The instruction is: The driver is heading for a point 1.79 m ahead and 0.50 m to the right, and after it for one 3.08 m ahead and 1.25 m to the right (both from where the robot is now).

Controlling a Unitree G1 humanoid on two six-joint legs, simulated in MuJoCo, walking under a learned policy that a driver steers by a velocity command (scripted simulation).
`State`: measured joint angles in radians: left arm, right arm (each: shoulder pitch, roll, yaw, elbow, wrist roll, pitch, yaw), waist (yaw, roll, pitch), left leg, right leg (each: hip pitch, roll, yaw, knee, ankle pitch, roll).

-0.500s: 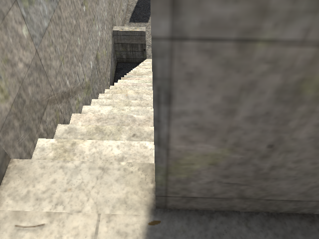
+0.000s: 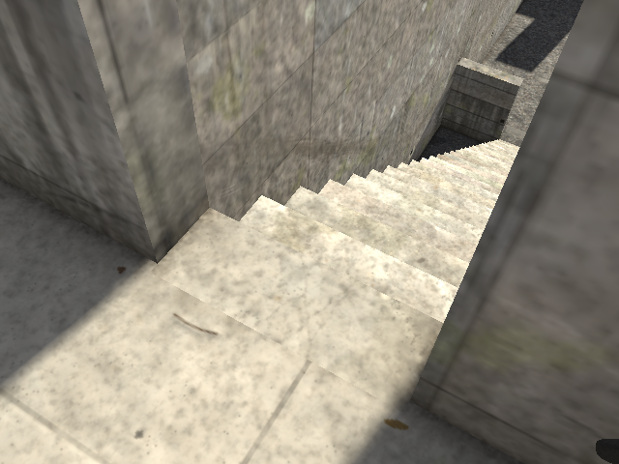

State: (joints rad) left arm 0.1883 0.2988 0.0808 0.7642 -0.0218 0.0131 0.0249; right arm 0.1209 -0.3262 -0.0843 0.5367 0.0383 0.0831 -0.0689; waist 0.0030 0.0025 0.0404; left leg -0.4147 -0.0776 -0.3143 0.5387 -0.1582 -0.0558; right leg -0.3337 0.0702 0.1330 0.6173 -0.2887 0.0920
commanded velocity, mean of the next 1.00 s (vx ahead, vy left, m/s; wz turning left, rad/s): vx -0.04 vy -0.03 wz -0.47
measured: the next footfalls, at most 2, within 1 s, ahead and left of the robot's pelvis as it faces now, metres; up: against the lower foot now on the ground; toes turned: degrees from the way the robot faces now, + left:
right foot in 0.02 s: +0.04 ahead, -0.13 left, +0.00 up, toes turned +9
left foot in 0.36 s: -0.04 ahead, +0.10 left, +0.00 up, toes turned -8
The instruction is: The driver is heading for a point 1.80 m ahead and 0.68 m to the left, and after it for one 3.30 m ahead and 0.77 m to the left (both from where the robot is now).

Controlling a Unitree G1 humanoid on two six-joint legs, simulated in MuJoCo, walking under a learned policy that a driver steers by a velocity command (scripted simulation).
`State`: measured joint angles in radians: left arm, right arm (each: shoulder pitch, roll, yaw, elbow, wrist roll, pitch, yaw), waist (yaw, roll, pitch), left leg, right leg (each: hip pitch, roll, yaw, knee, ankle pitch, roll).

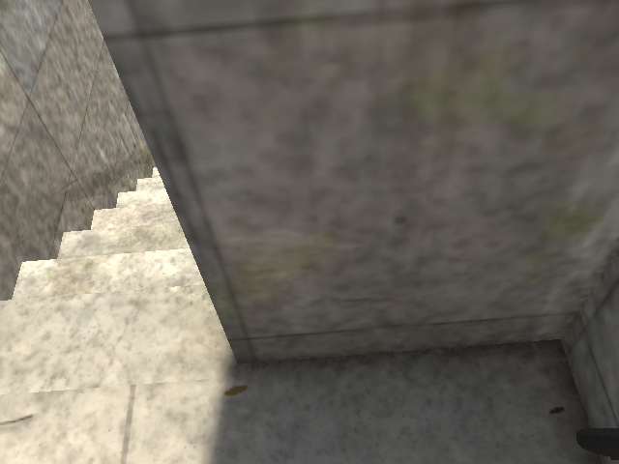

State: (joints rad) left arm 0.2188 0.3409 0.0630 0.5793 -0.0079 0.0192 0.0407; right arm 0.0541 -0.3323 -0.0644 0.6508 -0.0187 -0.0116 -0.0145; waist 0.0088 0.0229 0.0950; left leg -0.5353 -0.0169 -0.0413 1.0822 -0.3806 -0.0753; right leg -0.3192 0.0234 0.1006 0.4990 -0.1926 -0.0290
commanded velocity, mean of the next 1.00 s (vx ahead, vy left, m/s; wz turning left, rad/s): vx -0.01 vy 0.00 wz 0.62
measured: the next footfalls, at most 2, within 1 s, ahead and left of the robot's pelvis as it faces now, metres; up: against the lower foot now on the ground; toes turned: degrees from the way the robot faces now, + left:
left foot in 0.18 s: +0.07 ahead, +0.14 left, +0.00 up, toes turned +2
right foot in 0.48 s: +0.08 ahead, -0.11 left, +0.00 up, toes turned +21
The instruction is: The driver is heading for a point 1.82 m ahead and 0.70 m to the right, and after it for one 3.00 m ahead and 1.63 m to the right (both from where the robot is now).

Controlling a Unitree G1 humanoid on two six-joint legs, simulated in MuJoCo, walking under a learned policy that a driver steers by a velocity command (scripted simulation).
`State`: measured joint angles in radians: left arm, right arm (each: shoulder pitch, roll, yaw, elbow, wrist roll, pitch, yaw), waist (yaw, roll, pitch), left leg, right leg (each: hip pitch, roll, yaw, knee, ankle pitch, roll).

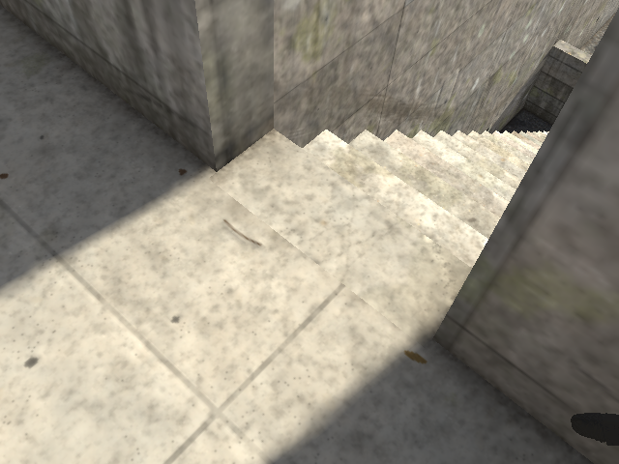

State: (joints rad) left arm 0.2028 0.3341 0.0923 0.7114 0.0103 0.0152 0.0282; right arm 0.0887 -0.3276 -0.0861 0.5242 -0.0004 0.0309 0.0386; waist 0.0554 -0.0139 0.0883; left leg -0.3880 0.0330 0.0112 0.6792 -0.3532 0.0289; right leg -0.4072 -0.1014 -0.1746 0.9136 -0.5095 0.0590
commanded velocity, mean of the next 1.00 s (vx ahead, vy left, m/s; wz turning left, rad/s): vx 0.17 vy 0.00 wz -0.59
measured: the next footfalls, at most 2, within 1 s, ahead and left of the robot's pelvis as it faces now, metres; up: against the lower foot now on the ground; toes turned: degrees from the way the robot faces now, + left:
right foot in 0.42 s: -0.04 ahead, -0.12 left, +0.00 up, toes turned -20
left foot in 0.76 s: +0.09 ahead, +0.05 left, +0.00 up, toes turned -37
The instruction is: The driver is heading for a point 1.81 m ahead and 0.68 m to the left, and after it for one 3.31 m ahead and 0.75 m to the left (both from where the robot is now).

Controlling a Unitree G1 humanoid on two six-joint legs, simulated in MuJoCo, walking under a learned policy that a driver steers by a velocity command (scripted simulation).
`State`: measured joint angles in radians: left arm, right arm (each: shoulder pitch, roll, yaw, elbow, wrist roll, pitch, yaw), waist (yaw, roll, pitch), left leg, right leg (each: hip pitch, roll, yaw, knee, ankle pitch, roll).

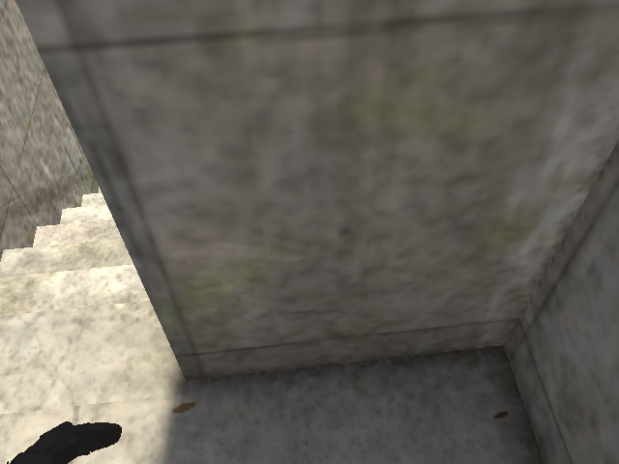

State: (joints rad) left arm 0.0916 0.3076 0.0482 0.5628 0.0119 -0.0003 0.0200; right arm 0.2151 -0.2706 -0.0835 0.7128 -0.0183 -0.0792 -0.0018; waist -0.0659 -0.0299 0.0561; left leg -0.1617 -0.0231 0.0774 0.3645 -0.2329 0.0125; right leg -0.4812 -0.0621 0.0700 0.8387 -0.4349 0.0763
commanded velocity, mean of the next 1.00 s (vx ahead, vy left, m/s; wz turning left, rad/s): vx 0.31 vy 0.20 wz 0.56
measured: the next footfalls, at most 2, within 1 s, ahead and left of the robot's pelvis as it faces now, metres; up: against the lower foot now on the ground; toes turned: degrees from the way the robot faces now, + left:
right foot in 0.06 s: +0.09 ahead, -0.14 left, +0.00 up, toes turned +4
left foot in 0.54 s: +0.15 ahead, +0.19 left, +0.00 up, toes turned +29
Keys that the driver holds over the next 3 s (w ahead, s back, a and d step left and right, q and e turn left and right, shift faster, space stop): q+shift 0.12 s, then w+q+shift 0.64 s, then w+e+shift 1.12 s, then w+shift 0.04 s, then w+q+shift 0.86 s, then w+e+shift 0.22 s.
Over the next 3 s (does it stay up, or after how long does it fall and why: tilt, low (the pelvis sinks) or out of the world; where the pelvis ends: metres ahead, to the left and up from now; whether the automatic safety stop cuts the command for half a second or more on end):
stays up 0.48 0.68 -0.02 its command is cut before an obstacle after 0.3 s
